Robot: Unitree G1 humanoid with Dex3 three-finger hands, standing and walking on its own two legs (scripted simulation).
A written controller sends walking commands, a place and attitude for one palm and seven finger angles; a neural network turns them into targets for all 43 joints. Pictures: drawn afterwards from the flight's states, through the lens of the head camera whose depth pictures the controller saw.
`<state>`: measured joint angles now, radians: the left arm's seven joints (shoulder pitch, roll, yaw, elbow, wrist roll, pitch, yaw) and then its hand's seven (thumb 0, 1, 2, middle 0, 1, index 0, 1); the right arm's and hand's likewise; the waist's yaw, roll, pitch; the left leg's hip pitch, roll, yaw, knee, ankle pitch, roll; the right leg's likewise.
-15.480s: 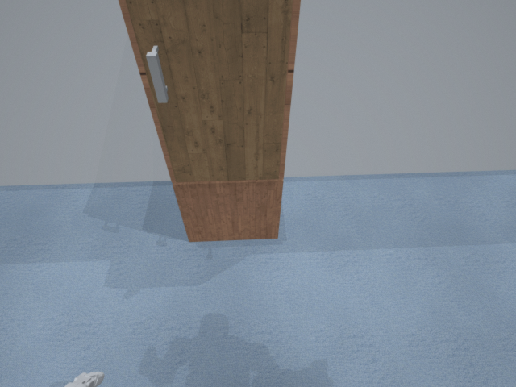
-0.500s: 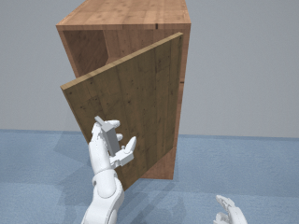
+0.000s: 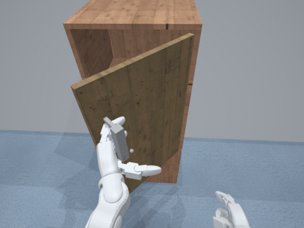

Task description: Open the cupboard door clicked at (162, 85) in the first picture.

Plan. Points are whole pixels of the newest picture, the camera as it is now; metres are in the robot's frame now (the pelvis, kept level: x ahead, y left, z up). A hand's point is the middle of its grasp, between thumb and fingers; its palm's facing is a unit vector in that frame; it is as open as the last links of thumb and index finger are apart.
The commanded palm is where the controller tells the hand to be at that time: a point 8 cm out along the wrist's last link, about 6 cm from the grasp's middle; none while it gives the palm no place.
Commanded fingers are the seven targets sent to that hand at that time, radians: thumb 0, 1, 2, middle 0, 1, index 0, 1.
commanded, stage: slide the hand sideways off the handle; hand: left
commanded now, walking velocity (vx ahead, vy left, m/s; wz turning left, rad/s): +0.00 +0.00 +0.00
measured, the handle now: (115, 139) +0.31 +0.12 +0.10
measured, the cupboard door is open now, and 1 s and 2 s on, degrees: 47 48 48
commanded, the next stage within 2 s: draw the hand back to the body in 1.30 s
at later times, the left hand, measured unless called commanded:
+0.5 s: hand (129, 166) +0.24 +0.07 +0.10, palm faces -0.09 -1.00 +0.03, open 16.1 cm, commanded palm +0.21 +0.14 +0.10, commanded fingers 0.00 -0.50 0.30 -0.15 -0.30 -0.15 -0.30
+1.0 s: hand (100, 184) +0.19 +0.13 +0.09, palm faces -0.03 -1.00 -0.01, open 16.1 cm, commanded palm +0.16 +0.19 +0.10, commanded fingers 0.00 -0.50 0.30 -0.15 -0.30 -0.15 -0.30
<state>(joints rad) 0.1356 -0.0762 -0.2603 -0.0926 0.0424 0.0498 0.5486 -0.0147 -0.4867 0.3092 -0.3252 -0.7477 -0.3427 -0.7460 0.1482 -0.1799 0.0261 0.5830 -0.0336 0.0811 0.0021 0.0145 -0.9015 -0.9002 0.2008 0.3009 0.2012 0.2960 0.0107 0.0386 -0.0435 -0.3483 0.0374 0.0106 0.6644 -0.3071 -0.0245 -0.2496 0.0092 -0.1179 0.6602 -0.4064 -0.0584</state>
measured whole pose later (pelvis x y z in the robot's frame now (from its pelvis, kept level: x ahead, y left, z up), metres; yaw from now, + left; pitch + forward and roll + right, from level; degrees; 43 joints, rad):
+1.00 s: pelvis -0.01 +0.01 -0.01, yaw -1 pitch +2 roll +0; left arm 0.51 0.16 -0.05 -0.32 -0.18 -0.15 -0.06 -0.02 -0.50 0.30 -0.21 -0.33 -0.21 -0.32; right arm 0.24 -0.22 0.04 0.48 0.02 -0.07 -0.02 0.02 -0.90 -0.90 0.20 0.30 0.20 0.30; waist 0.01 0.04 -0.06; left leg -0.43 0.04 0.03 0.73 -0.33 -0.01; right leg -0.34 0.01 -0.10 0.73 -0.42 -0.05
